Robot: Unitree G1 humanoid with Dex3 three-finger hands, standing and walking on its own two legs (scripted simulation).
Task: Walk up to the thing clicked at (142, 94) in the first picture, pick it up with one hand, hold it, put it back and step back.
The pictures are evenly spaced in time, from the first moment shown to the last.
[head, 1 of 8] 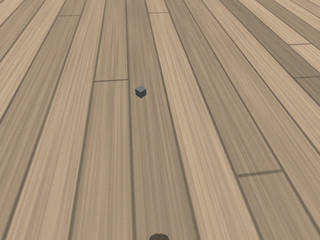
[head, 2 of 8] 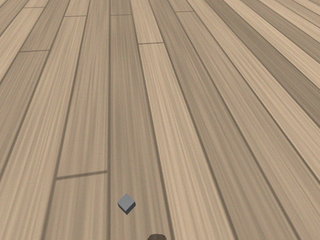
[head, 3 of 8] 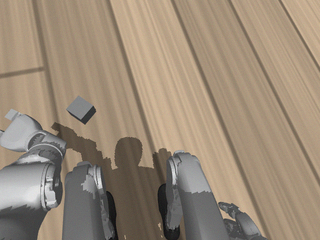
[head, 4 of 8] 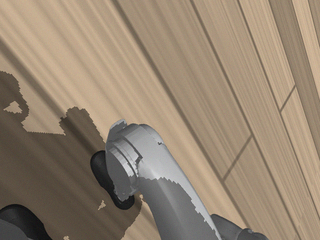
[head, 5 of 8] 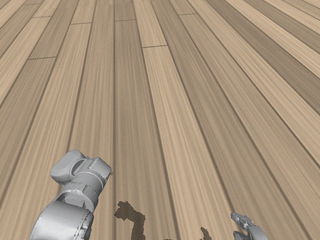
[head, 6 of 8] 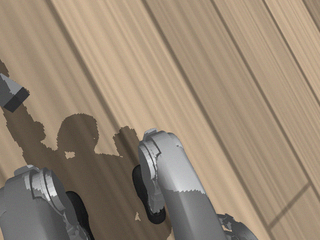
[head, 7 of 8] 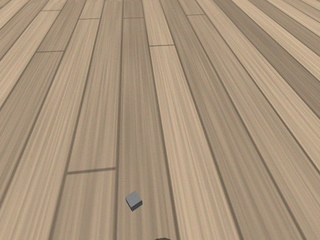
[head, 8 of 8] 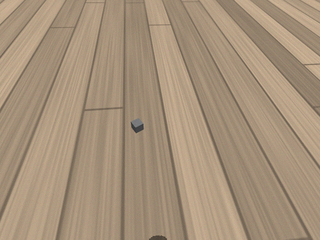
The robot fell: no
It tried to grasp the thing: yes
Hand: left
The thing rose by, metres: 0.66
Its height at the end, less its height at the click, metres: +0.00
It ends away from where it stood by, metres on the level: 0.00
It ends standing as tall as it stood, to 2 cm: yes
